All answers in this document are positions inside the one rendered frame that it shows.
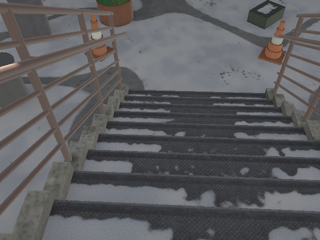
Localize stairs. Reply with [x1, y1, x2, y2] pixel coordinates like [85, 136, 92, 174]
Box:
[42, 89, 320, 240]

